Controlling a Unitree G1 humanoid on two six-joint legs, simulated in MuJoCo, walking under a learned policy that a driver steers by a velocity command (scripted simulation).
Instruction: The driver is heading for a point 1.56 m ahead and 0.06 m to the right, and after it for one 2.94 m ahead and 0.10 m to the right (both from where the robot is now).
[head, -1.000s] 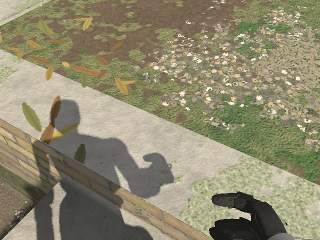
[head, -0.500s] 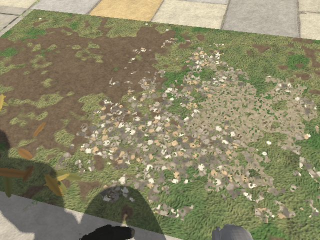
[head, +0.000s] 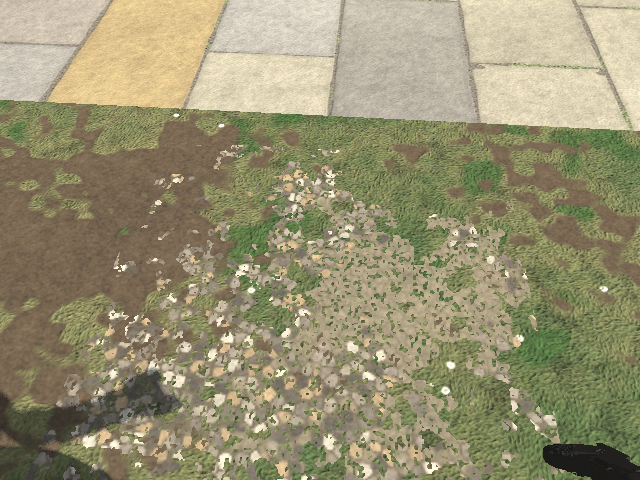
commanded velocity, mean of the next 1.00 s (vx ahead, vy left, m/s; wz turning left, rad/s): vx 0.13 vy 0.00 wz -0.22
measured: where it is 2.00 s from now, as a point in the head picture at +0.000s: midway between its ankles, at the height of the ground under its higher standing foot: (407, 397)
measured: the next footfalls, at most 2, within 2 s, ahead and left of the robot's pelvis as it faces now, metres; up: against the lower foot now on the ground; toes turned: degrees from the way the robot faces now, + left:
left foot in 0.08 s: +0.13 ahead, +0.13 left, +0.00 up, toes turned -10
right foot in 0.44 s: +0.08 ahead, -0.12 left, +0.00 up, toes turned -12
